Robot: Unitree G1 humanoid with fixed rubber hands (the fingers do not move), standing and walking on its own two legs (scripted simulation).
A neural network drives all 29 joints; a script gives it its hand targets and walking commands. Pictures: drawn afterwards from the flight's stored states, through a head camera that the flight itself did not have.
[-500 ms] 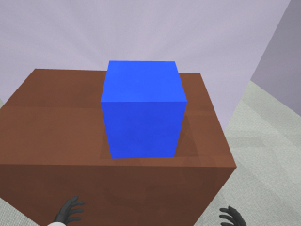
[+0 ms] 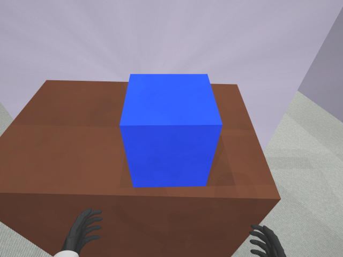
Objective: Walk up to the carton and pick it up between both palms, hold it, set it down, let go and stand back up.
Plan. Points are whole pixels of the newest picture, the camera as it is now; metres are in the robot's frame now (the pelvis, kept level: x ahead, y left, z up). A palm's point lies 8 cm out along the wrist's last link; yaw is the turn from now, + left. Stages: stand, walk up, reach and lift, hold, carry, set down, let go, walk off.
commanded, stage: reach and lift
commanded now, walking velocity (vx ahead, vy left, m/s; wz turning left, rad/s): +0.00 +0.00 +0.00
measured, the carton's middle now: (169, 132) +0.45 +0.03 +0.06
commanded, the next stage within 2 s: none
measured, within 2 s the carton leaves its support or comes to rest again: neither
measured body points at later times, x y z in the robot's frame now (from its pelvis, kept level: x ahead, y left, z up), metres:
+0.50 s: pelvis +0.00 +0.01 +0.00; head +0.01 +0.00 +0.45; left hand +0.21 +0.22 +0.02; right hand +0.21 -0.20 +0.01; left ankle -0.04 +0.14 -0.75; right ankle +0.02 -0.15 -0.75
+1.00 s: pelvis -0.01 +0.00 +0.00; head +0.01 -0.01 +0.45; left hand +0.28 +0.22 +0.09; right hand +0.29 -0.20 +0.06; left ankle -0.04 +0.14 -0.75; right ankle +0.02 -0.15 -0.75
